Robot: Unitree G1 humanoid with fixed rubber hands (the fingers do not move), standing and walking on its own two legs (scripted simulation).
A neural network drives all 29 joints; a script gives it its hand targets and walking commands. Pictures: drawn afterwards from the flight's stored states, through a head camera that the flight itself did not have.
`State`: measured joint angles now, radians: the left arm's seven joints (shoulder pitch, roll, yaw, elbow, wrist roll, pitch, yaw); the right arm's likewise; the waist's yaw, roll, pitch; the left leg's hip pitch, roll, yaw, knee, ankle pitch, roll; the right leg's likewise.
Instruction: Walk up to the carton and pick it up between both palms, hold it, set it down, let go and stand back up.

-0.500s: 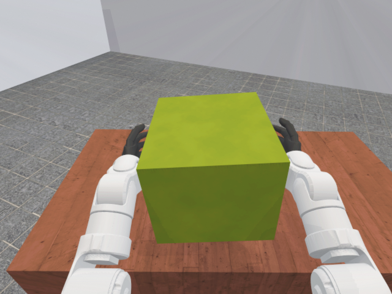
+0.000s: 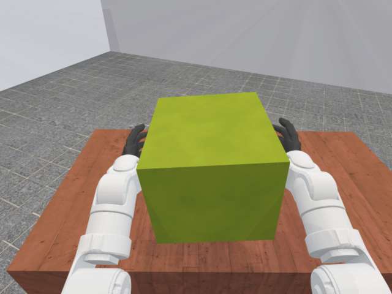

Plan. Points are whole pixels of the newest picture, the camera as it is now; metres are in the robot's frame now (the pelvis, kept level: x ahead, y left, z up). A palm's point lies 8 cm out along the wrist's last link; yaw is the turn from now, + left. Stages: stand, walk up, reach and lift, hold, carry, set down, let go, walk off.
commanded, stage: hold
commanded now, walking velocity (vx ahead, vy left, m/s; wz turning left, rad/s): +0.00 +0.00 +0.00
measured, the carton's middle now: (210, 161) +0.38 -0.01 +0.14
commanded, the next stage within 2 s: set down in 0.54 s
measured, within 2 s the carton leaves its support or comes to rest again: neither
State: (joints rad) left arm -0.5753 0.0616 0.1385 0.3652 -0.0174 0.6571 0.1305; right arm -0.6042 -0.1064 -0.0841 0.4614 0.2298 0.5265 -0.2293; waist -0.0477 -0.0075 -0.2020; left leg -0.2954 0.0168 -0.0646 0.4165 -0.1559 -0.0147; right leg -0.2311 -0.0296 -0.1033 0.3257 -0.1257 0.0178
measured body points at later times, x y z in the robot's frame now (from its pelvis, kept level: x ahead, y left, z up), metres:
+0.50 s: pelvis +0.00 +0.00 +0.00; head -0.06 +0.02 +0.45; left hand +0.38 +0.15 +0.16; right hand +0.37 -0.17 +0.18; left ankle +0.04 +0.13 -0.74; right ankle +0.03 -0.13 -0.74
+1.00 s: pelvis +0.01 +0.00 +0.00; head -0.03 +0.01 +0.45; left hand +0.40 +0.16 +0.13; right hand +0.39 -0.16 +0.14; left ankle +0.04 +0.13 -0.74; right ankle +0.03 -0.13 -0.74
